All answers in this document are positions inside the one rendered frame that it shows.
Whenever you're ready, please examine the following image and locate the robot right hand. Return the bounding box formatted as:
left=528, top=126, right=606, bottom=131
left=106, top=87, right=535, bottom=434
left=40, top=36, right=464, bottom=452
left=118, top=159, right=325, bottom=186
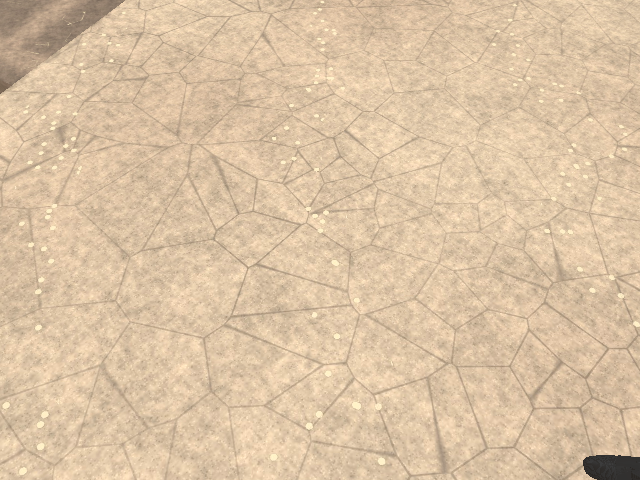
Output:
left=583, top=455, right=640, bottom=480

